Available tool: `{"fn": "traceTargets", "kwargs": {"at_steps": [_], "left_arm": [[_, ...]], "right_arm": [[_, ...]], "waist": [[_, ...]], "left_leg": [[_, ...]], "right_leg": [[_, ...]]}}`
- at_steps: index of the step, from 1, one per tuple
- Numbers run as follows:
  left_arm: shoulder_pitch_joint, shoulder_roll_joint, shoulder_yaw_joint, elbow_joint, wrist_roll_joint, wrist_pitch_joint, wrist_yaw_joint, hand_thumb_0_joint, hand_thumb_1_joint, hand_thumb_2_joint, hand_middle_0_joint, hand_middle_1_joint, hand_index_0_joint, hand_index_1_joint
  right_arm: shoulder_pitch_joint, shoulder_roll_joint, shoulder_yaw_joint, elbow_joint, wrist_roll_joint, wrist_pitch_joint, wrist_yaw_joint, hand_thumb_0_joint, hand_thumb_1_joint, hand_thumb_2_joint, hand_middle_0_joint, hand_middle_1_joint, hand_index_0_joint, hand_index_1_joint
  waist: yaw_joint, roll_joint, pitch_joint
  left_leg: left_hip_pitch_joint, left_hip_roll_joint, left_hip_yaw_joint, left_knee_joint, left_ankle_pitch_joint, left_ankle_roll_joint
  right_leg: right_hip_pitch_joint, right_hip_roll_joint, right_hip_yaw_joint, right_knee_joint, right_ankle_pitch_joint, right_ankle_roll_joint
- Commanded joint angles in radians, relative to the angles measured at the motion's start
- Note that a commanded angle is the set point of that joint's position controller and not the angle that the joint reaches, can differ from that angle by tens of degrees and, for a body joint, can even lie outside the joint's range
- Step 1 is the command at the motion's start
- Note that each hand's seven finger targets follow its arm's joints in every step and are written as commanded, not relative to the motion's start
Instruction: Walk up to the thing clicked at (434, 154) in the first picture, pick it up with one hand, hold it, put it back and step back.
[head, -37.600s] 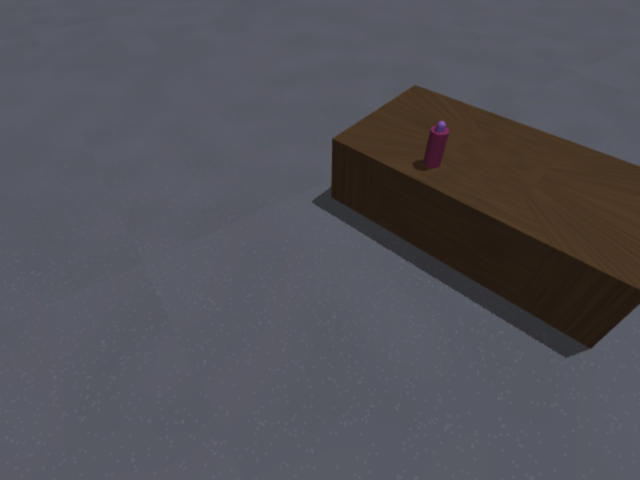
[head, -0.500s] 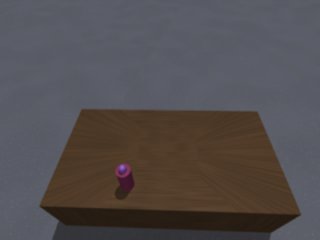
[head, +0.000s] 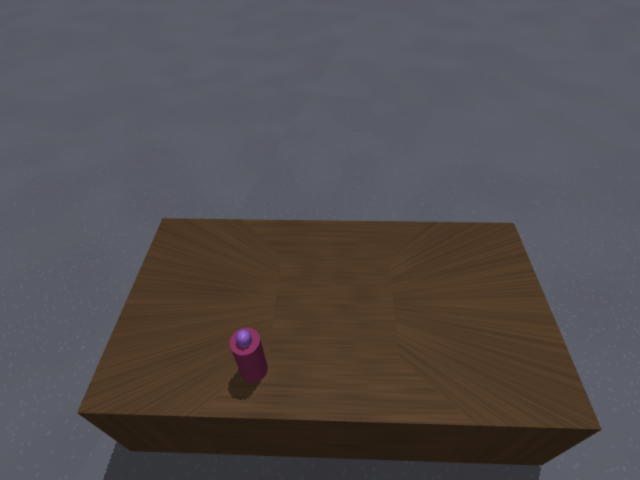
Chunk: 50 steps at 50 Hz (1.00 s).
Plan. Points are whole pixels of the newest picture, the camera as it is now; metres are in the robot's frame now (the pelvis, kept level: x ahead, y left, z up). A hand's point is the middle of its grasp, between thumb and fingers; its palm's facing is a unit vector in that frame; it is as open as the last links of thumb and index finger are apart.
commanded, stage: step back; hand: left
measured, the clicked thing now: (248, 352) +0.46 +0.20 -0.36
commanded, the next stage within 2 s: none
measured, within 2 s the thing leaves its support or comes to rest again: neither
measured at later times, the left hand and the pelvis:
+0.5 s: hand out of the picture +0.05 +0.29 -0.18, palm faces +0.00 -0.92 -0.38, open 7.4 cm; pelvis -0.09 +0.03 -0.04, yaw +4 degrees
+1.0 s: hand out of the picture -0.09 +0.30 -0.16, palm faces -0.04 -0.92 -0.40, open 7.4 cm; pelvis -0.19 +0.04 -0.02, yaw -1 degrees
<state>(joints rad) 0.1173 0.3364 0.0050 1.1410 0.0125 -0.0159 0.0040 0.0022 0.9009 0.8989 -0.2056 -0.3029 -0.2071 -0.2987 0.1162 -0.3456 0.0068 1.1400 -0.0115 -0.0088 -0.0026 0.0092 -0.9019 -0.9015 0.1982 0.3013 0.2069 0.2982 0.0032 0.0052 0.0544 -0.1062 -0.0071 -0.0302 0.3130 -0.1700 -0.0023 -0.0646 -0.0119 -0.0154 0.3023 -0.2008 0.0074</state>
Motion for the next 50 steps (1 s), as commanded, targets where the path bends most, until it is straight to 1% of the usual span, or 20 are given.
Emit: {"fn": "traceTargets", "kwargs": {"at_steps": [1,10,12,14,18,21,23,24,25,26,27,30,36,39,42,43,44,45,47,50], "left_arm": [[-0.025,0.275,0.093,-0.095,-0.025,-0.001,0.018,0.0,0.9,0.9,-0.2,-0.3,-0.2,-0.3],[-0.011,0.248,0.103,-0.22,-0.008,0.036,0.012,0.0,0.9,0.9,-0.2,-0.3,-0.2,-0.3],[-0.013,0.299,0.119,-0.242,0.001,0.035,0.01,0.0,0.9,0.9,-0.2,-0.3,-0.2,-0.3],[-0.069,0.369,0.136,-0.297,0.024,0.025,0.017,0.0,0.9,0.9,-0.2,-0.3,-0.2,-0.3],[-0.182,0.322,0.13,-0.35,0.036,0.02,0.031,0.0,0.9,0.9,-0.2,-0.3,-0.2,-0.3],[-0.083,0.303,0.128,-0.352,0.038,0.027,0.034,0.0,0.9,0.9,-0.2,-0.3,-0.2,-0.3],[-0.081,0.311,0.125,-0.359,0.013,0.042,0.027,0.0,0.9,0.9,-0.2,-0.3,-0.2,-0.3],[-0.045,0.282,0.116,-0.366,0.003,0.051,0.024,0.0,0.9,0.9,-0.2,-0.3,-0.2,-0.3],[-0.012,0.215,0.103,-0.384,-0.007,0.055,0.024,0.0,0.9,0.9,-0.2,-0.3,-0.2,-0.3],[-0.092,0.242,0.117,-0.388,0.0,0.055,0.038,0.0,0.9,0.9,-0.2,-0.3,-0.2,-0.3],[-0.125,0.255,0.119,-0.383,0.01,0.054,0.046,0.0,0.9,0.9,-0.2,-0.3,-0.2,-0.3],[-0.015,0.233,0.116,-0.353,-0.016,0.049,0.039,0.0,0.9,0.9,-0.2,-0.3,-0.2,-0.3],[-0.023,0.222,0.115,-0.376,-0.001,0.035,0.024,0.0,0.9,0.9,-0.2,-0.3,-0.2,-0.3],[0.029,0.212,0.118,-0.365,0.002,0.026,0.018,0.0,0.9,0.9,-0.2,-0.3,-0.2,-0.3],[0.122,0.221,0.121,-0.322,0.02,0.013,0.021,0.0,0.9,0.9,-0.2,-0.3,-0.2,-0.3],[0.11,0.292,0.141,-0.334,0.031,0.006,0.021,0.0,0.9,0.9,-0.2,-0.3,-0.2,-0.3],[0.064,0.377,0.154,-0.352,0.011,0.012,0.017,0.0,0.9,0.9,-0.2,-0.3,-0.2,-0.3],[0.049,0.385,0.157,-0.384,0.022,0.004,0.016,0.0,0.9,0.9,-0.2,-0.3,-0.2,-0.3],[-0.005,0.3,0.135,-0.403,0.005,0.006,0.023,0.0,0.9,0.9,-0.2,-0.3,-0.2,-0.3],[0.0,0.272,0.132,-0.422,0.02,0.014,0.031,0.0,0.9,0.9,-0.2,-0.3,-0.2,-0.3]], "right_arm": [[-0.04,-0.256,-0.073,-0.103,0.017,-0.001,-0.008,0.0,-0.9,-0.9,0.2,0.3,0.2,0.3],[-0.044,-0.267,-0.119,-0.237,0.017,0.043,0.001,0.0,-0.9,-0.9,0.2,0.3,0.2,0.3],[-0.037,-0.247,-0.119,-0.265,0.016,0.051,0.003,0.0,-0.9,-0.9,0.2,0.3,0.2,0.3],[0.005,-0.226,-0.118,-0.286,0.004,0.063,0.004,0.0,-0.9,-0.9,0.2,0.3,0.2,0.3],[0.12,-0.242,-0.128,-0.272,0.02,0.064,0.009,0.0,-0.9,-0.9,0.2,0.3,0.2,0.3],[0.113,-0.23,-0.121,-0.278,0.002,0.049,0.007,0.0,-0.9,-0.9,0.2,0.3,0.2,0.3],[0.16,-0.217,-0.125,-0.255,-0.014,0.032,0.0,0.0,-0.9,-0.9,0.2,0.3,0.2,0.3],[0.144,-0.246,-0.135,-0.262,-0.034,0.024,-0.004,0.0,-0.9,-0.9,0.2,0.3,0.2,0.3],[0.119,-0.345,-0.157,-0.286,-0.056,0.019,-0.007,0.0,-0.9,-0.9,0.2,0.3,0.2,0.3],[0.101,-0.43,-0.165,-0.295,-0.028,0.018,0.001,0.0,-0.9,-0.9,0.2,0.3,0.2,0.3],[0.091,-0.406,-0.163,-0.299,-0.027,0.014,-0.001,0.0,-0.9,-0.9,0.2,0.3,0.2,0.3],[0.005,-0.286,-0.126,-0.319,-0.027,0.013,-0.028,0.0,-0.9,-0.9,0.2,0.3,0.2,0.3],[0.097,-0.278,-0.125,-0.33,-0.015,0.018,-0.037,0.0,-0.9,-0.9,0.2,0.3,0.2,0.3],[0.065,-0.285,-0.121,-0.351,-0.01,0.027,-0.031,0.0,-0.9,-0.9,0.2,0.3,0.2,0.3],[0.014,-0.273,-0.116,-0.364,0.012,0.04,-0.024,0.0,-0.9,-0.9,0.2,0.3,0.2,0.3],[0.026,-0.238,-0.103,-0.372,0.021,0.04,-0.02,0.0,-0.9,-0.9,0.2,0.3,0.2,0.3],[-0.014,-0.21,-0.101,-0.378,0.025,0.044,-0.028,0.0,-0.9,-0.9,0.2,0.3,0.2,0.3],[-0.021,-0.24,-0.114,-0.364,0.015,0.053,-0.035,0.0,-0.9,-0.9,0.2,0.3,0.2,0.3],[0.043,-0.246,-0.11,-0.331,0.029,0.052,-0.032,0.0,-0.9,-0.9,0.2,0.3,0.2,0.3],[0.062,-0.232,-0.094,-0.334,0.025,0.035,-0.035,0.0,-0.9,-0.9,0.2,0.3,0.2,0.3]], "waist": [[-0.008,0.0,-0.008],[-0.005,0.027,-0.133],[0.004,-0.067,-0.123],[0.011,-0.238,-0.083],[-0.051,-0.181,-0.057],[0.006,-0.186,-0.119],[-0.026,-0.165,-0.137],[-0.019,-0.069,-0.122],[-0.005,0.182,-0.115],[-0.06,0.242,-0.107],[-0.069,0.2,-0.09],[0.011,0.145,-0.097],[-0.052,0.133,-0.102],[-0.035,0.149,-0.132],[0.011,0.096,-0.157],[0.0,-0.046,-0.15],[0.025,-0.256,-0.105],[0.039,-0.237,-0.065],[-0.006,-0.098,-0.056],[0.01,-0.145,-0.083]], "left_leg": [[-0.063,0.117,-0.092,0.097,0.43,0.069],[-0.146,0.115,-0.149,0.29,0.224,0.162],[-0.221,0.007,-0.096,0.463,0.042,0.117],[-0.266,-0.084,-0.082,0.82,-0.404,0.051],[-0.257,-0.026,-0.093,0.784,-0.349,0.03],[-0.296,-0.002,-0.038,0.453,-0.348,0.023],[-0.178,-0.025,0.039,0.136,-0.127,0.025],[-0.084,0.027,-0.044,0.08,0.062,0.029],[0.004,0.257,-0.371,0.061,0.295,0.102],[-0.094,0.366,-0.475,0.063,0.452,0.258],[-0.132,0.378,-0.476,0.061,0.471,0.288],[0.038,0.232,-0.216,0.193,0.559,0.212],[0.133,0.271,-0.229,0.232,0.575,0.268],[0.069,0.225,-0.173,0.272,0.471,0.221],[-0.099,0.18,-0.127,0.357,0.273,0.145],[-0.293,0.101,-0.098,0.435,0.086,0.081],[-0.329,-0.062,0.006,0.634,-0.297,0.026],[-0.322,-0.061,-0.091,0.844,-0.497,0.011],[-0.348,-0.094,-0.176,0.931,-0.412,0.004],[-0.366,-0.097,-0.121,0.853,-0.364,-0.015]], "right_leg": [[-0.039,-0.109,0.071,0.098,0.352,-0.043],[-0.151,-0.108,0.126,0.291,0.126,-0.14],[-0.165,-0.222,0.248,0.205,0.167,-0.214],[-0.283,-0.451,0.469,0.023,0.234,-0.347],[-0.283,-0.304,0.235,0.125,0.198,-0.236],[-0.058,-0.275,0.214,0.216,0.292,-0.198],[-0.059,-0.234,0.163,0.337,0.355,-0.163],[-0.186,-0.167,0.12,0.427,0.241,-0.11],[-0.406,0.007,0.055,0.596,-0.101,-0.049],[-0.42,0.116,0.135,0.718,-0.485,-0.023],[-0.418,0.12,0.213,0.852,-0.503,-0.025],[-0.524,0.108,0.2,0.914,-0.325,-0.032],[-0.456,0.07,0.129,0.674,-0.331,0.016],[-0.315,0.049,0.052,0.42,-0.257,-0.005],[-0.069,0.023,0.054,0.11,0.094,-0.042],[0.025,-0.116,0.274,0.139,0.242,-0.099],[-0.109,-0.33,0.504,0.084,0.379,-0.293],[-0.2,-0.407,0.599,0.07,0.437,-0.364],[-0.17,-0.277,0.375,0.141,0.505,-0.286],[-0.091,-0.192,0.253,0.192,0.534,-0.232]]}}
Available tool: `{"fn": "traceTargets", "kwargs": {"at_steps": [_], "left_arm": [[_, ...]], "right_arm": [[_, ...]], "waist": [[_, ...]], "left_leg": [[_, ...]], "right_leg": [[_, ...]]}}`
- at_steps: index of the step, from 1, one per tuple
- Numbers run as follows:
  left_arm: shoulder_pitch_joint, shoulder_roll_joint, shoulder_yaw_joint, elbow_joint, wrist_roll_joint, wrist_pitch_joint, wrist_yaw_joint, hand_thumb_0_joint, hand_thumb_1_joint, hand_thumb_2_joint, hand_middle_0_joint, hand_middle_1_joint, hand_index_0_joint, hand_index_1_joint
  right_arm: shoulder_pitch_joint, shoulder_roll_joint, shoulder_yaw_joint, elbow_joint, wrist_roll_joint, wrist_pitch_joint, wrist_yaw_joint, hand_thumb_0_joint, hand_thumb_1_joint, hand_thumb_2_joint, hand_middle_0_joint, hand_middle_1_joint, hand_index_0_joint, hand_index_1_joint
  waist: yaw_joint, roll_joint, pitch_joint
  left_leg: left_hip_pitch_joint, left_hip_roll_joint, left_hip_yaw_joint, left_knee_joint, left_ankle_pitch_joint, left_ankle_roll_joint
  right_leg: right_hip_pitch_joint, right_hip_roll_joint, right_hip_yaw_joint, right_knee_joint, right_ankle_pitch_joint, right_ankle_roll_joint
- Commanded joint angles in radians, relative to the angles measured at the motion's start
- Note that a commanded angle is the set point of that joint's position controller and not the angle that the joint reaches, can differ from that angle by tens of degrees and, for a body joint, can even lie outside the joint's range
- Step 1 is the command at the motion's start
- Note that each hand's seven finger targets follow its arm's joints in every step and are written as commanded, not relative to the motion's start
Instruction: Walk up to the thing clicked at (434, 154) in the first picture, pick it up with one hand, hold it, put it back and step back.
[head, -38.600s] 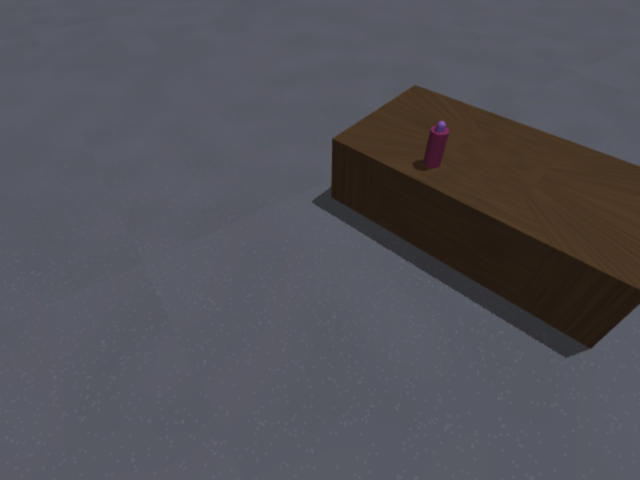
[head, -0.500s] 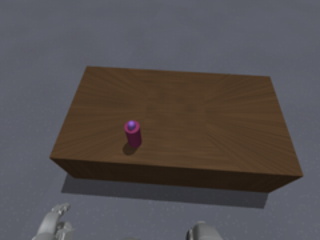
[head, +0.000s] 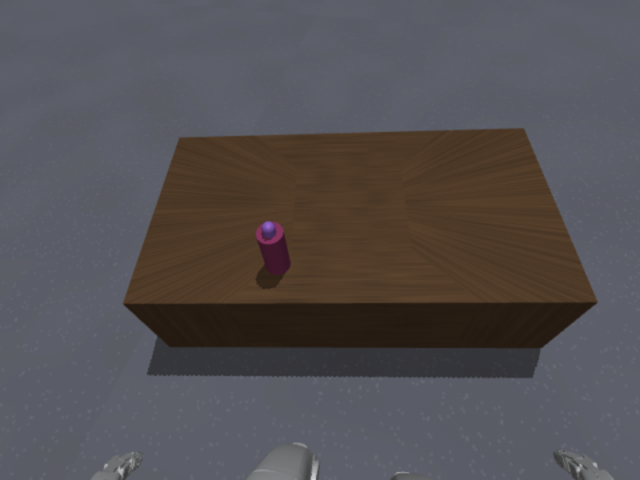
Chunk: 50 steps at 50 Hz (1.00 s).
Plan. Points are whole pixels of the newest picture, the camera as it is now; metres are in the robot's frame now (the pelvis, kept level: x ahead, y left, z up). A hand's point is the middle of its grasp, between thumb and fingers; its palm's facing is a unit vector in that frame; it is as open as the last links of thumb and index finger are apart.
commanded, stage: step back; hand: left
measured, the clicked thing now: (273, 245) +0.65 +0.18 -0.34
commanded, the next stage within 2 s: none
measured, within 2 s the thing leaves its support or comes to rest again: neither
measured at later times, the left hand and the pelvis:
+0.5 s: hand out of the picture -0.07 +0.29 -0.16, palm faces -0.05 -0.92 -0.38, open 7.4 cm; pelvis -0.15 +0.02 +0.00, yaw -3 degrees
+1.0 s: hand out of the picture -0.19 +0.26 -0.15, palm faces +0.02 -0.92 -0.40, open 7.4 cm; pelvis -0.32 -0.01 -0.01, yaw +2 degrees
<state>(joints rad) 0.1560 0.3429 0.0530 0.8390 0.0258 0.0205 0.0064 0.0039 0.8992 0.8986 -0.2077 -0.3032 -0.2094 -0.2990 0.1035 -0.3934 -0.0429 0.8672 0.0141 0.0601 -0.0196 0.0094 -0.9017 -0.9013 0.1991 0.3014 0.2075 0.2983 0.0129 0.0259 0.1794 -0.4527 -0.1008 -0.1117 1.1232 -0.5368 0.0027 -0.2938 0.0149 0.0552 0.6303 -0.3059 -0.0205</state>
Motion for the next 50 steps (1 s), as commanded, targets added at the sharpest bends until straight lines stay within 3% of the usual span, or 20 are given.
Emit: {"fn": "traceTargets", "kwargs": {"at_steps": [1,5,8,9,10,11,15,24,29,30,31,32,33,36,43,46,47,48,49,50], "left_arm": [[-0.01,0.245,0.08,-0.118,0.006,-0.019,0.029,0.0,0.9,0.9,-0.2,-0.3,-0.2,-0.3],[0.018,0.269,0.083,-0.137,0.006,-0.005,0.034,0.0,0.9,0.9,-0.2,-0.3,-0.2,-0.3],[-0.019,0.267,0.072,-0.156,-0.011,0.013,0.019,0.0,0.9,0.9,-0.2,-0.3,-0.2,-0.3],[0.009,0.227,0.062,-0.162,-0.013,0.019,0.016,0.0,0.9,0.9,-0.2,-0.3,-0.2,-0.3],[-0.016,0.208,0.059,-0.176,-0.018,0.017,0.022,0.0,0.9,0.9,-0.2,-0.3,-0.2,-0.3],[-0.078,0.256,0.085,-0.158,0.0,0.019,0.035,0.0,0.9,0.9,-0.2,-0.3,-0.2,-0.3],[0.074,0.247,0.093,-0.09,-0.014,0.024,0.021,0.0,0.9,0.9,-0.2,-0.3,-0.2,-0.3],[0.077,0.223,0.083,-0.101,-0.002,0.024,0.002,0.0,0.9,0.9,-0.2,-0.3,-0.2,-0.3],[0.263,0.223,0.096,0.01,-0.005,0.022,-0.018,0.0,0.9,0.9,-0.2,-0.3,-0.2,-0.3],[0.275,0.239,0.101,0.017,0.008,0.017,-0.014,0.0,0.9,0.9,-0.2,-0.3,-0.2,-0.3],[0.249,0.319,0.123,-0.005,0.027,0.012,-0.015,0.0,0.9,0.9,-0.2,-0.3,-0.2,-0.3],[0.136,0.452,0.144,-0.065,0.027,0.02,-0.011,0.0,0.9,0.9,-0.2,-0.3,-0.2,-0.3],[0.036,0.439,0.137,-0.107,0.027,0.012,-0.004,0.0,0.9,0.9,-0.2,-0.3,-0.2,-0.3],[-0.104,0.285,0.099,-0.124,0.024,-0.001,0.008,0.0,0.9,0.9,-0.2,-0.3,-0.2,-0.3],[0.023,0.283,0.093,-0.131,0.012,0.011,0.03,0.0,0.9,0.9,-0.2,-0.3,-0.2,-0.3],[-0.009,0.252,0.07,-0.146,-0.003,0.031,0.02,0.0,0.9,0.9,-0.2,-0.3,-0.2,-0.3],[0.023,0.208,0.055,-0.147,-0.006,0.036,0.015,0.0,0.9,0.9,-0.2,-0.3,-0.2,-0.3],[-0.03,0.214,0.06,-0.165,-0.019,0.036,0.02,0.0,0.9,0.9,-0.2,-0.3,-0.2,-0.3],[-0.068,0.253,0.081,-0.145,-0.008,0.039,0.028,0.0,0.9,0.9,-0.2,-0.3,-0.2,-0.3],[-0.073,0.254,0.082,-0.131,-0.011,0.045,0.025,0.0,0.9,0.9,-0.2,-0.3,-0.2,-0.3]], "right_arm": [[0.071,-0.179,-0.041,-0.059,-0.002,-0.036,-0.019,0.0,-0.9,-0.9,0.2,0.3,0.2,0.3],[0.073,-0.172,-0.049,-0.077,-0.022,-0.041,-0.014,0.0,-0.9,-0.9,0.2,0.3,0.2,0.3],[0.15,-0.174,-0.067,-0.039,-0.039,-0.056,-0.006,0.0,-0.9,-0.9,0.2,0.3,0.2,0.3],[0.124,-0.226,-0.084,-0.054,-0.059,-0.06,-0.005,0.0,-0.9,-0.9,0.2,0.3,0.2,0.3],[0.07,-0.351,-0.103,-0.079,-0.058,-0.058,0.006,0.0,-0.9,-0.9,0.2,0.3,0.2,0.3],[0.069,-0.375,-0.111,-0.083,-0.053,-0.059,0.009,0.0,-0.9,-0.9,0.2,0.3,0.2,0.3],[-0.038,-0.237,-0.075,-0.097,-0.048,-0.071,-0.009,0.0,-0.9,-0.9,0.2,0.3,0.2,0.3],[0.041,-0.256,-0.091,-0.127,-0.042,-0.063,-0.018,0.0,-0.9,-0.9,0.2,0.3,0.2,0.3],[-0.019,-0.296,-0.091,-0.138,-0.042,-0.03,-0.009,0.0,-0.9,-0.9,0.2,0.3,0.2,0.3],[-0.016,-0.253,-0.077,-0.138,-0.034,-0.025,-0.007,0.0,-0.9,-0.9,0.2,0.3,0.2,0.3],[-0.002,-0.184,-0.06,-0.152,-0.025,-0.025,-0.007,0.0,-0.9,-0.9,0.2,0.3,0.2,0.3],[-0.058,-0.182,-0.073,-0.168,-0.023,-0.025,-0.025,0.0,-0.9,-0.9,0.2,0.3,0.2,0.3],[-0.054,-0.229,-0.087,-0.151,-0.027,-0.021,-0.03,0.0,-0.9,-0.9,0.2,0.3,0.2,0.3],[0.103,-0.191,-0.062,-0.072,-0.016,-0.036,-0.022,0.0,-0.9,-0.9,0.2,0.3,0.2,0.3],[0.105,-0.165,-0.046,-0.086,-0.038,-0.056,-0.016,0.0,-0.9,-0.9,0.2,0.3,0.2,0.3],[0.196,-0.18,-0.064,-0.041,-0.042,-0.064,-0.013,0.0,-0.9,-0.9,0.2,0.3,0.2,0.3],[0.178,-0.252,-0.083,-0.047,-0.057,-0.065,-0.014,0.0,-0.9,-0.9,0.2,0.3,0.2,0.3],[0.118,-0.376,-0.098,-0.078,-0.05,-0.061,-0.004,0.0,-0.9,-0.9,0.2,0.3,0.2,0.3],[0.116,-0.382,-0.103,-0.083,-0.049,-0.065,-0.006,0.0,-0.9,-0.9,0.2,0.3,0.2,0.3],[0.095,-0.332,-0.092,-0.077,-0.049,-0.07,-0.013,0.0,-0.9,-0.9,0.2,0.3,0.2,0.3]], "waist": [[0.017,-0.157,-0.221],[0.023,-0.224,-0.24],[-0.028,-0.157,-0.258],[-0.016,-0.042,-0.249],[-0.033,0.23,-0.228],[-0.081,0.201,-0.201],[0.036,0.104,-0.168],[-0.034,0.163,-0.241],[0.033,0.19,-0.284],[0.041,0.109,-0.256],[0.042,-0.13,-0.182],[0.087,-0.355,-0.115],[0.049,-0.278,-0.024],[-0.064,-0.181,-0.079],[0.029,-0.242,-0.207],[-0.01,-0.143,-0.247],[0.011,0.022,-0.247],[-0.005,0.208,-0.225],[-0.045,0.177,-0.207],[-0.023,0.055,-0.192]], "left_leg": [[-0.044,-0.008,-0.02,-0.013,-0.004,-0.025],[0.04,0.071,0.05,-0.364,0.018,-0.013],[0.255,0.072,0.102,-0.712,0.358,0.007],[0.334,0.203,-0.089,-0.739,0.405,0.05],[0.274,0.446,-0.384,-0.814,0.512,0.192],[0.12,0.534,-0.487,-0.837,0.518,0.304],[0.22,0.362,-0.159,-0.731,0.605,0.204],[0.36,0.402,-0.12,-0.671,0.647,0.257],[0.122,0.324,-0.066,-0.655,0.309,0.154],[0.044,0.272,-0.033,-0.569,0.201,0.108],[-0.159,0.108,0.008,-0.379,0.03,0.037],[-0.109,0.002,0.02,-0.112,-0.083,-0.013],[-0.056,0.05,-0.083,0.037,-0.047,-0.022],[-0.047,-0.022,-0.042,0.082,0.095,-0.01],[0.006,0.076,0.078,-0.38,0.029,-0.008],[0.22,0.082,0.097,-0.737,0.375,0.019],[0.315,0.265,-0.164,-0.759,0.495,0.082],[0.217,0.459,-0.38,-0.776,0.616,0.238],[0.096,0.524,-0.474,-0.79,0.599,0.323],[0.093,0.455,-0.343,-0.75,0.632,0.283]], "right_leg": [[0.199,-0.208,0.173,-0.123,0.655,-0.205],[0.231,-0.236,0.194,-0.084,0.629,-0.193],[0.092,-0.172,0.152,0.022,0.434,-0.109],[-0.076,-0.095,0.141,0.093,0.215,-0.061],[-0.202,0.098,0.031,0.274,-0.229,-0.011],[-0.132,0.098,0.134,0.499,-0.37,0.002],[-0.224,0.093,0.157,0.66,-0.177,0.007],[-0.141,0.014,0.071,0.344,-0.224,0.061],[0.182,0.002,-0.085,-0.125,-0.038,-0.005],[0.199,-0.015,-0.032,-0.193,-0.042,-0.02],[0.165,-0.189,0.284,-0.292,-0.215,-0.082],[-0.169,-0.43,0.546,-0.431,-0.292,-0.247],[-0.316,-0.464,0.555,-0.465,-0.312,-0.277],[-0.142,-0.223,0.142,-0.246,0.118,-0.141],[0.208,-0.286,0.157,-0.089,0.496,-0.173],[0.111,-0.214,0.091,0.053,0.357,-0.093],[-0.086,-0.126,0.046,0.166,0.128,-0.038],[-0.158,0.027,-0.049,0.329,-0.296,-0.001],[-0.101,0.022,0.073,0.514,-0.358,0.005],[-0.111,0.038,0.141,0.584,-0.311,-0.005]]}}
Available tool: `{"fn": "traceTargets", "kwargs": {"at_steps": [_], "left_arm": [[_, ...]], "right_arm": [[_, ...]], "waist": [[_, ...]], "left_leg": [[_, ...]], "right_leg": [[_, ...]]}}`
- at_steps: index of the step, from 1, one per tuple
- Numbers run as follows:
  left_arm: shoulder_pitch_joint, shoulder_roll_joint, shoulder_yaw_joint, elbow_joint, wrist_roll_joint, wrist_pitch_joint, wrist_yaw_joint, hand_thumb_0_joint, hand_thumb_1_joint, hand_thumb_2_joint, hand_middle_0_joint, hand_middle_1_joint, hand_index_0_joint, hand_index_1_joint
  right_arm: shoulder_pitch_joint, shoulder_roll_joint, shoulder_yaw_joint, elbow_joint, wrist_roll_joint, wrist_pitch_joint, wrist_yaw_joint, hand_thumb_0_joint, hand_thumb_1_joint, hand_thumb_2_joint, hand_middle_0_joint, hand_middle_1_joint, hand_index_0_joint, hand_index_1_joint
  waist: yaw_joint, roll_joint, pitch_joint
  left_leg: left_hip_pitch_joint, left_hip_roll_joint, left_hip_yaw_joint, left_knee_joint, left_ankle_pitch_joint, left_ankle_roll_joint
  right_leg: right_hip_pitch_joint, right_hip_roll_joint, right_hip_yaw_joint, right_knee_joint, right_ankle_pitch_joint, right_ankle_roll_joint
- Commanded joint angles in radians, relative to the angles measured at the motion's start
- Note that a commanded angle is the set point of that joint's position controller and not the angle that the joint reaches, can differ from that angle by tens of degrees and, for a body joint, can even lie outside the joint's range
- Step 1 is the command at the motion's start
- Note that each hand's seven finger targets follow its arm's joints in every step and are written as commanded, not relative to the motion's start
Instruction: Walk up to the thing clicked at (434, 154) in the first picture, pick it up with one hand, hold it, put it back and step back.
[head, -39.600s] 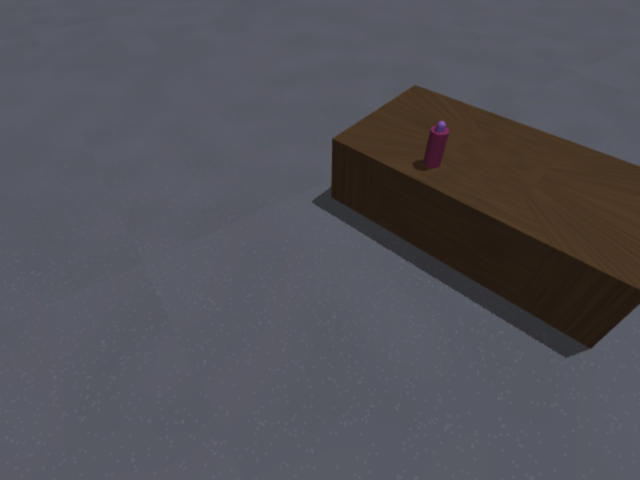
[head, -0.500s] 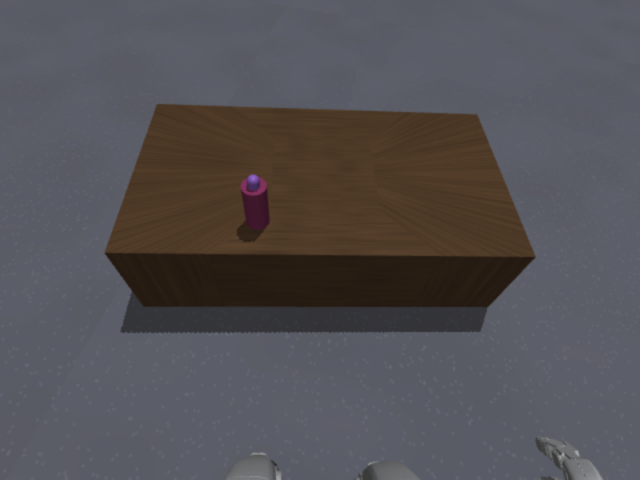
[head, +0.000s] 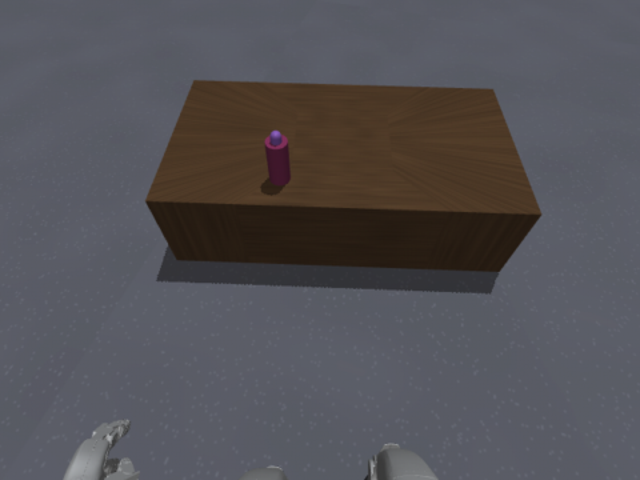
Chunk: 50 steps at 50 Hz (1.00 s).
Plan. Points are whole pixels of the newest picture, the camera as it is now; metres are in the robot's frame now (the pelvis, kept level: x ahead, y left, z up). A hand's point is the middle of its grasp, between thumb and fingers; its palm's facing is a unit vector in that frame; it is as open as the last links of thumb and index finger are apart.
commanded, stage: step back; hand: left
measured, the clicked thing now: (277, 156) +0.98 +0.16 -0.33
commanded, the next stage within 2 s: stand in 1.42 s
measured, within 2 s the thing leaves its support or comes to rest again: neither
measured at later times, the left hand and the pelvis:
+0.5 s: hand out of the picture -0.11 +0.23 -0.12, palm faces +0.00 -0.90 -0.43, open 7.4 cm; pelvis -0.13 -0.05 +0.01, yaw -1 degrees
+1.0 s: hand out of the picture -0.09 +0.22 -0.12, palm faces +0.05 -0.91 -0.40, open 7.4 cm; pelvis -0.13 -0.05 +0.02, yaw +1 degrees
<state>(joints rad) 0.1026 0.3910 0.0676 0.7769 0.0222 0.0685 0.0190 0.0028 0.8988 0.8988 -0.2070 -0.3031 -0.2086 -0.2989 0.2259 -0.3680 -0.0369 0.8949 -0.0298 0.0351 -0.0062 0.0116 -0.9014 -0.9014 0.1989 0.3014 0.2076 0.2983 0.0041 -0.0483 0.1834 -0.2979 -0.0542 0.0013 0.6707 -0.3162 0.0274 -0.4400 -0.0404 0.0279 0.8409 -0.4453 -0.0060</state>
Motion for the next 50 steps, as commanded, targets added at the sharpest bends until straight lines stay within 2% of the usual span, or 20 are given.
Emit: {"fn": "traceTargets", "kwargs": {"at_steps": [1,9,12,13,14,15,16,18,21,25,29,31,32,33,34,41,42,43,44,50], "left_arm": [[0.009,0.184,0.065,-0.053,-0.02,-0.001,0.008,0.0,0.9,0.9,-0.2,-0.3,-0.2,-0.3],[0.095,0.179,0.057,0.016,0.001,-0.03,-0.016,0.0,0.9,0.9,-0.2,-0.3,-0.2,-0.3],[0.239,0.162,0.06,0.111,0.004,-0.053,-0.021,0.0,0.9,0.9,-0.2,-0.3,-0.2,-0.3],[0.253,0.185,0.07,0.138,0.018,-0.063,-0.016,0.0,0.9,0.9,-0.2,-0.3,-0.2,-0.3],[0.218,0.252,0.09,0.116,0.037,-0.068,-0.011,0.0,0.9,0.9,-0.2,-0.3,-0.2,-0.3],[0.134,0.375,0.112,0.063,0.038,-0.065,-0.005,0.0,0.9,0.9,-0.2,-0.3,-0.2,-0.3],[0.065,0.376,0.108,0.039,0.035,-0.071,-0.005,0.0,0.9,0.9,-0.2,-0.3,-0.2,-0.3],[-0.008,0.252,0.071,0.038,0.026,-0.091,0.0,0.0,0.9,0.9,-0.2,-0.3,-0.2,-0.3],[0.11,0.235,0.072,0.066,0.024,-0.107,-0.004,0.0,0.9,0.9,-0.2,-0.3,-0.2,-0.3],[0.166,0.259,0.079,0.08,0.02,-0.107,-0.002,0.0,0.9,0.9,-0.2,-0.3,-0.2,-0.3],[0.113,0.254,0.058,0.067,0.009,-0.095,-0.008,0.0,0.9,0.9,-0.2,-0.3,-0.2,-0.3],[0.109,0.176,0.025,0.063,0.008,-0.097,-0.012,0.0,0.9,0.9,-0.2,-0.3,-0.2,-0.3],[0.084,0.143,0.018,0.064,-0.005,-0.097,-0.017,0.0,0.9,0.9,-0.2,-0.3,-0.2,-0.3],[0.062,0.206,0.04,0.077,-0.001,-0.097,-0.012,0.0,0.9,0.9,-0.2,-0.3,-0.2,-0.3],[0.073,0.217,0.04,0.084,0.001,-0.099,-0.015,0.0,0.9,0.9,-0.2,-0.3,-0.2,-0.3],[0.235,0.175,0.056,0.187,0.014,-0.128,-0.016,0.0,0.9,0.9,-0.2,-0.3,-0.2,-0.3],[0.267,0.212,0.069,0.192,0.024,-0.133,-0.006,0.0,0.9,0.9,-0.2,-0.3,-0.2,-0.3],[0.278,0.318,0.089,0.184,0.031,-0.138,0.0,0.0,0.9,0.9,-0.2,-0.3,-0.2,-0.3],[0.164,0.347,0.093,0.141,0.034,-0.14,0.001,0.0,0.9,0.9,-0.2,-0.3,-0.2,-0.3],[0.081,0.248,0.057,0.123,0.017,-0.154,-0.003,0.0,0.9,0.9,-0.2,-0.3,-0.2,-0.3]], "right_arm": [[-0.067,-0.319,-0.08,-0.106,-0.006,-0.045,-0.032,0.0,-0.9,-0.9,0.2,0.3,0.2,0.3],[-0.058,-0.288,-0.087,-0.117,-0.019,-0.02,-0.022,0.0,-0.9,-0.9,0.2,0.3,0.2,0.3],[-0.105,-0.313,-0.093,-0.11,-0.011,0.002,-0.014,0.0,-0.9,-0.9,0.2,0.3,0.2,0.3],[-0.085,-0.259,-0.076,-0.103,-0.009,0.008,-0.012,0.0,-0.9,-0.9,0.2,0.3,0.2,0.3],[-0.077,-0.183,-0.053,-0.122,-0.004,0.003,-0.009,0.0,-0.9,-0.9,0.2,0.3,0.2,0.3],[-0.159,-0.181,-0.06,-0.143,0.0,-0.004,-0.026,0.0,-0.9,-0.9,0.2,0.3,0.2,0.3],[-0.178,-0.248,-0.079,-0.131,0.003,-0.005,-0.026,0.0,-0.9,-0.9,0.2,0.3,0.2,0.3],[-0.096,-0.218,-0.065,-0.069,0.012,-0.019,-0.021,0.0,-0.9,-0.9,0.2,0.3,0.2,0.3],[-0.079,-0.201,-0.052,-0.054,0.004,-0.035,-0.013,0.0,-0.9,-0.9,0.2,0.3,0.2,0.3],[-0.128,-0.181,-0.05,-0.058,-0.005,-0.043,0.0,0.0,-0.9,-0.9,0.2,0.3,0.2,0.3],[-0.049,-0.172,-0.065,-0.006,0.0,-0.058,0.008,0.0,-0.9,-0.9,0.2,0.3,0.2,0.3],[0.014,-0.213,-0.087,0.018,-0.009,-0.07,0.003,0.0,-0.9,-0.9,0.2,0.3,0.2,0.3],[0.008,-0.288,-0.101,0.018,-0.004,-0.073,0.005,0.0,-0.9,-0.9,0.2,0.3,0.2,0.3],[0.023,-0.332,-0.112,0.014,0.002,-0.069,0.013,0.0,-0.9,-0.9,0.2,0.3,0.2,0.3],[-0.002,-0.311,-0.106,0.003,-0.005,-0.071,0.014,0.0,-0.9,-0.9,0.2,0.3,0.2,0.3],[-0.134,-0.212,-0.071,-0.018,0.001,-0.045,0.024,0.0,-0.9,-0.9,0.2,0.3,0.2,0.3],[-0.123,-0.159,-0.055,-0.027,0.002,-0.04,0.022,0.0,-0.9,-0.9,0.2,0.3,0.2,0.3],[-0.161,-0.12,-0.046,-0.049,0.002,-0.04,0.015,0.0,-0.9,-0.9,0.2,0.3,0.2,0.3],[-0.157,-0.195,-0.064,-0.035,-0.006,-0.04,0.004,0.0,-0.9,-0.9,0.2,0.3,0.2,0.3],[-0.049,-0.173,-0.058,0.026,0.002,-0.058,0.02,0.0,-0.9,-0.9,0.2,0.3,0.2,0.3]], "waist": [[0.014,0.1,-0.2],[-0.025,0.241,-0.221],[0.035,0.271,-0.264],[0.033,0.157,-0.237],[0.03,-0.05,-0.17],[0.088,-0.185,-0.134],[0.064,-0.125,-0.044],[-0.014,0.016,-0.042],[0.037,-0.077,-0.144],[0.076,-0.126,-0.133],[0.013,-0.094,-0.154],[-0.025,0.023,-0.204],[-0.023,0.193,-0.206],[-0.042,0.18,-0.174],[-0.03,0.147,-0.131],[0.07,0.159,-0.141],[0.09,0.029,-0.141],[0.115,-0.172,-0.099],[0.084,-0.057,-0.016],[0.027,-0.073,-0.12]], "left_leg": [[-0.034,0.346,-0.359,-0.273,0.457,0.224],[0.091,0.292,-0.255,-0.299,-0.011,0.198],[0.013,0.263,-0.2,-0.241,-0.118,0.137],[-0.099,0.196,-0.143,-0.111,-0.164,0.089],[-0.346,0.047,-0.065,0.096,-0.225,0.018],[-0.29,0.001,-0.158,0.208,-0.275,-0.031],[-0.227,0.039,-0.217,0.35,-0.236,-0.048],[-0.259,-0.02,-0.187,0.371,-0.083,-0.033],[-0.24,0.0,-0.119,0.277,-0.087,-0.034],[-0.195,0.044,-0.061,0.06,-0.147,-0.036],[0.081,0.017,0.03,-0.221,-0.026,-0.005],[0.296,0.115,-0.166,-0.292,-0.035,0.051],[0.272,0.273,-0.42,-0.361,-0.257,0.145],[0.137,0.382,-0.512,-0.423,-0.413,0.243],[0.091,0.385,-0.511,-0.439,-0.417,0.257],[-0.191,0.191,-0.167,-0.245,-0.281,0.077],[-0.291,0.123,-0.101,-0.062,-0.265,0.035],[-0.408,-0.034,-0.061,0.179,-0.27,-0.006],[-0.337,0.046,-0.175,0.266,-0.244,-0.018],[-0.129,0.091,-0.073,0.11,-0.107,-0.036]], "right_leg": [[0.0,0.119,0.193,0.425,-0.128,-0.026],[0.075,0.075,0.019,-0.002,-0.088,0.021],[0.293,0.066,-0.054,-0.416,0.042,-0.029],[0.361,0.055,0.012,-0.497,0.049,-0.04],[0.387,-0.107,0.316,-0.551,-0.144,-0.094],[0.075,-0.364,0.579,-0.634,-0.306,-0.233],[-0.077,-0.393,0.605,-0.661,-0.356,-0.275],[0.083,-0.195,0.275,-0.509,0.094,-0.152],[0.283,-0.157,0.19,-0.431,0.341,-0.125],[0.349,-0.219,0.229,-0.441,0.285,-0.171],[0.211,-0.199,0.169,-0.38,0.27,-0.145],[0.034,-0.119,0.077,-0.224,0.286,-0.079],[-0.07,0.013,-0.034,-0.094,-0.028,-0.033],[-0.014,0.018,-0.04,0.019,-0.145,-0.032],[-0.022,0.003,0.006,0.071,-0.152,-0.032],[0.406,0.067,-0.09,-0.362,0.124,-0.028],[0.478,-0.02,0.088,-0.473,-0.014,-0.053],[0.382,-0.288,0.533,-0.674,-0.347,-0.146],[0.209,-0.415,0.613,-0.685,-0.367,-0.245],[0.23,-0.231,0.154,-0.518,0.286,-0.173]]}}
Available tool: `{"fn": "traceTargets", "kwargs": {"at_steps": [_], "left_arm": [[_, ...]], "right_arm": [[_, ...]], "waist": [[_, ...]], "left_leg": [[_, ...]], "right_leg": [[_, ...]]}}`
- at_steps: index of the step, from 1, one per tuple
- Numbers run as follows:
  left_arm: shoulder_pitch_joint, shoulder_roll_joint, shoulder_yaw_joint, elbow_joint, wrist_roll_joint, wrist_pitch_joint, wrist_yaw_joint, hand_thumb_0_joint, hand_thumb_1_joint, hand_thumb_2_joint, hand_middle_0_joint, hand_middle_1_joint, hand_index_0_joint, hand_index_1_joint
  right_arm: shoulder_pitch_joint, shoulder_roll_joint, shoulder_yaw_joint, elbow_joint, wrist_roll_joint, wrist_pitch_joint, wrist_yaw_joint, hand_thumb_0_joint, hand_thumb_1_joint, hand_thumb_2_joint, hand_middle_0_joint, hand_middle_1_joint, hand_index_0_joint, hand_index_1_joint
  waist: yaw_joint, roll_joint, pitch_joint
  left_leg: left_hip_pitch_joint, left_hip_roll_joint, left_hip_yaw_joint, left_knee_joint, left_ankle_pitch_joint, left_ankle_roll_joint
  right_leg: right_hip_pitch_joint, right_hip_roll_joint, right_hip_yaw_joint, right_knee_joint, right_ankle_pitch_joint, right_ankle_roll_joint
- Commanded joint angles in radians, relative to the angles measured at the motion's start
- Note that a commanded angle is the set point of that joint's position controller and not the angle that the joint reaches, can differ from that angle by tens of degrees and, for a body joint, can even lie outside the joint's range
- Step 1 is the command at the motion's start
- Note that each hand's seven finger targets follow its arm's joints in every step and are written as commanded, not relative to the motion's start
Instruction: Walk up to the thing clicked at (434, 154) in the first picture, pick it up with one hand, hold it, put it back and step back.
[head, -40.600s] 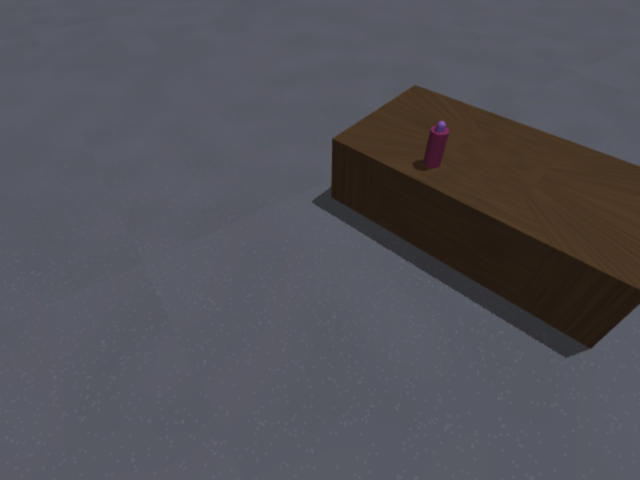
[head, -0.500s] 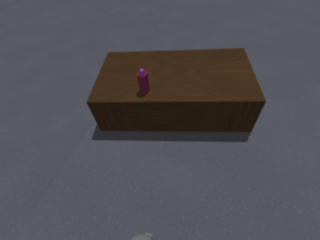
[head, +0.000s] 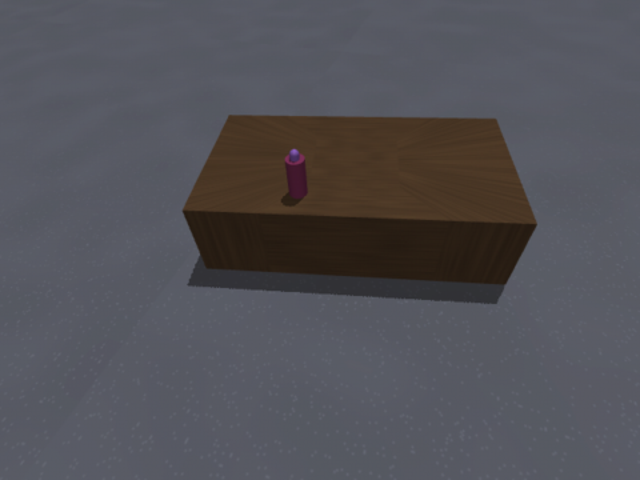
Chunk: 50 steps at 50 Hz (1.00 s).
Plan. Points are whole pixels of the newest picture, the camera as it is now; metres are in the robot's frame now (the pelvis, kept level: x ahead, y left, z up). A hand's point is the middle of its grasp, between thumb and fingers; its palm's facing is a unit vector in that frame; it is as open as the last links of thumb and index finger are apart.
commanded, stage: step back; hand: left
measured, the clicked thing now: (296, 172) +1.11 +0.19 -0.35
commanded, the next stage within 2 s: stand in 0.42 s
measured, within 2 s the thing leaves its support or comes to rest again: neither
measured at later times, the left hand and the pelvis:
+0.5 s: hand out of the picture +0.12 +0.29 -0.15, palm faces -0.01 -0.94 -0.35, open 7.4 cm; pelvis +0.04 +0.03 +0.00, yaw +0 degrees
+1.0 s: hand out of the picture +0.12 +0.28 -0.15, palm faces -0.04 -0.94 -0.33, open 7.4 cm; pelvis +0.04 +0.03 +0.01, yaw -1 degrees
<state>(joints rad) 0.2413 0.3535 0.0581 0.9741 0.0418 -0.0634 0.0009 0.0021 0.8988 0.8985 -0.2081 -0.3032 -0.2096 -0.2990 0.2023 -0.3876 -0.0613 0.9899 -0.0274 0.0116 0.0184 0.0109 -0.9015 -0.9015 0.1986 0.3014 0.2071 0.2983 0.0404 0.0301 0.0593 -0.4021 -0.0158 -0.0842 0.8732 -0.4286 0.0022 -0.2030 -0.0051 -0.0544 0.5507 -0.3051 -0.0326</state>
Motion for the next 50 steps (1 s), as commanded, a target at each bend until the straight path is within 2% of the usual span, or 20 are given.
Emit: {"fn": "traceTargets", "kwargs": {"at_steps": [1,3,5,6,7,8,9,10,11,13,15,16,20,21,24,25,30,34,42,50], "left_arm": [[-0.069,0.282,0.064,-0.073,-0.005,-0.018,0.015,0.0,0.9,0.9,-0.2,-0.3,-0.2,-0.3],[-0.065,0.279,0.056,-0.068,-0.016,-0.005,0.016,0.0,0.9,0.9,-0.2,-0.3,-0.2,-0.3],[-0.062,0.269,0.047,-0.069,-0.03,0.011,0.016,0.0,0.9,0.9,-0.2,-0.3,-0.2,-0.3],[-0.062,0.245,0.033,-0.077,-0.031,0.018,0.015,0.0,0.9,0.9,-0.2,-0.3,-0.2,-0.3],[-0.06,0.215,0.022,-0.09,-0.037,0.023,0.014,0.0,0.9,0.9,-0.2,-0.3,-0.2,-0.3],[-0.04,0.194,0.017,-0.076,-0.053,0.037,0.014,0.0,0.9,0.9,-0.2,-0.3,-0.2,-0.3],[-0.066,0.219,0.026,-0.051,-0.047,0.048,0.018,0.0,0.9,0.9,-0.2,-0.3,-0.2,-0.3],[-0.061,0.214,0.019,-0.045,-0.042,0.048,0.018,0.0,0.9,0.9,-0.2,-0.3,-0.2,-0.3],[-0.046,0.209,0.018,-0.028,-0.037,0.047,0.018,0.0,0.9,0.9,-0.2,-0.3,-0.2,-0.3],[-0.001,0.226,0.023,0.015,-0.03,0.032,0.02,0.0,0.9,0.9,-0.2,-0.3,-0.2,-0.3],[-0.078,0.276,0.033,0.008,-0.024,0.023,0.015,0.0,0.9,0.9,-0.2,-0.3,-0.2,-0.3],[-0.113,0.273,0.029,0.002,-0.026,0.021,0.014,0.0,0.9,0.9,-0.2,-0.3,-0.2,-0.3],[-0.124,0.24,0.015,0.03,-0.03,0.021,0.016,0.0,0.9,0.9,-0.2,-0.3,-0.2,-0.3],[-0.117,0.201,-0.009,0.052,-0.045,0.021,0.011,0.0,0.9,0.9,-0.2,-0.3,-0.2,-0.3],[-0.138,0.212,-0.012,0.069,-0.042,0.02,0.008,0.0,0.9,0.9,-0.2,-0.3,-0.2,-0.3],[-0.149,0.213,-0.012,0.071,-0.042,0.02,0.009,0.0,0.9,0.9,-0.2,-0.3,-0.2,-0.3],[-0.174,0.212,-0.013,0.088,-0.036,0.022,0.008,0.0,0.9,0.9,-0.2,-0.3,-0.2,-0.3],[-0.186,0.217,-0.012,0.097,-0.035,0.018,0.007,0.0,0.9,0.9,-0.2,-0.3,-0.2,-0.3],[-0.187,0.211,-0.012,0.109,-0.031,0.023,0.003,0.0,0.9,0.9,-0.2,-0.3,-0.2,-0.3],[-0.173,0.211,-0.012,0.113,-0.034,0.025,0.001,0.0,0.9,0.9,-0.2,-0.3,-0.2,-0.3]], "right_arm": [[-0.037,-0.145,-0.032,-0.067,-0.001,-0.034,-0.004,0.0,-0.9,-0.9,0.2,0.3,0.2,0.3],[-0.046,-0.134,-0.031,-0.061,0.0,-0.04,-0.009,0.0,-0.9,-0.9,0.2,0.3,0.2,0.3],[-0.017,-0.13,-0.03,-0.041,0.0,-0.045,-0.018,0.0,-0.9,-0.9,0.2,0.3,0.2,0.3],[-0.013,-0.155,-0.037,-0.034,-0.004,-0.048,-0.024,0.0,-0.9,-0.9,0.2,0.3,0.2,0.3],[-0.01,-0.208,-0.049,-0.036,-0.009,-0.05,-0.03,0.0,-0.9,-0.9,0.2,0.3,0.2,0.3],[-0.064,-0.249,-0.046,-0.058,0.002,-0.053,-0.031,0.0,-0.9,-0.9,0.2,0.3,0.2,0.3],[-0.081,-0.272,-0.05,-0.054,0.009,-0.048,-0.03,0.0,-0.9,-0.9,0.2,0.3,0.2,0.3],[-0.101,-0.264,-0.046,-0.046,0.004,-0.044,-0.03,0.0,-0.9,-0.9,0.2,0.3,0.2,0.3],[-0.126,-0.252,-0.04,-0.049,0.002,-0.04,-0.03,0.0,-0.9,-0.9,0.2,0.3,0.2,0.3],[-0.178,-0.221,-0.027,-0.045,0.006,-0.031,-0.03,0.0,-0.9,-0.9,0.2,0.3,0.2,0.3],[-0.168,-0.166,-0.01,-0.028,0.018,-0.028,-0.027,0.0,-0.9,-0.9,0.2,0.3,0.2,0.3],[-0.157,-0.171,-0.009,-0.01,0.016,-0.03,-0.026,0.0,-0.9,-0.9,0.2,0.3,0.2,0.3],[-0.201,-0.176,-0.006,0.019,0.015,-0.041,-0.024,0.0,-0.9,-0.9,0.2,0.3,0.2,0.3],[-0.163,-0.177,0.004,0.028,0.017,-0.045,-0.019,0.0,-0.9,-0.9,0.2,0.3,0.2,0.3],[-0.178,-0.177,0.006,0.044,0.019,-0.052,-0.017,0.0,-0.9,-0.9,0.2,0.3,0.2,0.3],[-0.189,-0.172,0.007,0.045,0.021,-0.054,-0.017,0.0,-0.9,-0.9,0.2,0.3,0.2,0.3],[-0.208,-0.168,0.01,0.057,0.02,-0.051,-0.019,0.0,-0.9,-0.9,0.2,0.3,0.2,0.3],[-0.208,-0.158,0.012,0.068,0.022,-0.052,-0.017,0.0,-0.9,-0.9,0.2,0.3,0.2,0.3],[-0.202,-0.163,0.012,0.081,0.02,-0.049,-0.016,0.0,-0.9,-0.9,0.2,0.3,0.2,0.3],[-0.182,-0.174,0.016,0.088,0.02,-0.052,-0.018,0.0,-0.9,-0.9,0.2,0.3,0.2,0.3]], "waist": [[-0.009,-0.162,-0.004],[-0.01,-0.18,-0.039],[-0.032,-0.159,-0.072],[-0.038,-0.116,-0.101],[-0.041,-0.007,-0.145],[-0.018,0.075,-0.167],[-0.032,0.097,-0.139],[-0.024,0.095,-0.137],[-0.013,0.106,-0.126],[0.009,0.115,-0.096],[-0.028,0.004,-0.099],[-0.043,0.0,-0.102],[-0.03,-0.003,-0.134],[-0.04,-0.003,-0.128],[-0.04,-0.009,-0.12],[-0.037,-0.01,-0.134],[-0.036,-0.022,-0.126],[-0.04,-0.03,-0.12],[-0.041,-0.023,-0.087],[-0.04,-0.018,-0.101]], "left_leg": [[0.007,0.051,0.047,-0.147,0.022,-0.009],[0.077,0.027,0.124,-0.269,0.118,-0.004],[0.178,0.006,0.149,-0.399,0.299,0.014],[0.25,0.043,0.095,-0.401,0.406,0.035],[0.315,0.169,-0.053,-0.411,0.499,0.08],[0.223,0.294,-0.211,-0.461,0.422,0.183],[0.14,0.335,-0.241,-0.488,0.353,0.232],[0.161,0.326,-0.218,-0.488,0.332,0.223],[0.162,0.299,-0.173,-0.471,0.319,0.2],[0.086,0.228,-0.082,-0.401,0.346,0.111],[0.118,0.139,-0.002,-0.369,0.268,0.042],[0.168,0.138,0.005,-0.381,0.271,0.038],[0.232,0.171,0.008,-0.407,0.462,0.06],[0.249,0.166,-0.018,-0.438,0.487,0.056],[0.297,0.168,-0.01,-0.467,0.542,0.043],[0.317,0.168,-0.003,-0.465,0.579,0.038],[0.327,0.164,0.008,-0.509,0.523,0.027],[0.328,0.16,0.017,-0.528,0.513,0.017],[0.299,0.154,0.017,-0.569,0.365,0.012],[0.319,0.16,0.012,-0.57,0.413,0.014]], "right_leg": [[0.0,-0.251,0.192,-0.196,0.238,-0.135],[0.028,-0.228,0.14,-0.086,0.495,-0.114],[0.019,-0.19,0.098,0.018,0.555,-0.069],[-0.026,-0.166,0.095,0.063,0.508,-0.043],[-0.096,-0.11,0.068,0.127,0.373,-0.01],[-0.068,-0.017,0.034,0.199,0.064,0.024],[-0.011,-0.014,0.039,0.191,-0.182,0.014],[-0.028,-0.016,0.051,0.158,-0.203,0.004],[-0.033,-0.025,0.046,0.109,-0.158,-0.001],[0.066,-0.051,0.077,-0.06,0.055,-0.004],[0.022,-0.129,0.201,-0.109,0.096,-0.041],[-0.001,-0.139,0.2,-0.108,0.125,-0.038],[0.044,-0.1,0.128,-0.104,0.28,-0.008],[0.058,-0.103,0.131,-0.138,0.266,0.01],[0.07,-0.105,0.125,-0.173,0.278,0.021],[0.089,-0.112,0.122,-0.18,0.318,0.021],[0.1,-0.118,0.119,-0.229,0.278,0.028],[0.114,-0.13,0.124,-0.256,0.296,0.027],[0.099,-0.129,0.128,-0.302,0.172,0.023],[0.097,-0.131,0.128,-0.301,0.201,0.024]]}}
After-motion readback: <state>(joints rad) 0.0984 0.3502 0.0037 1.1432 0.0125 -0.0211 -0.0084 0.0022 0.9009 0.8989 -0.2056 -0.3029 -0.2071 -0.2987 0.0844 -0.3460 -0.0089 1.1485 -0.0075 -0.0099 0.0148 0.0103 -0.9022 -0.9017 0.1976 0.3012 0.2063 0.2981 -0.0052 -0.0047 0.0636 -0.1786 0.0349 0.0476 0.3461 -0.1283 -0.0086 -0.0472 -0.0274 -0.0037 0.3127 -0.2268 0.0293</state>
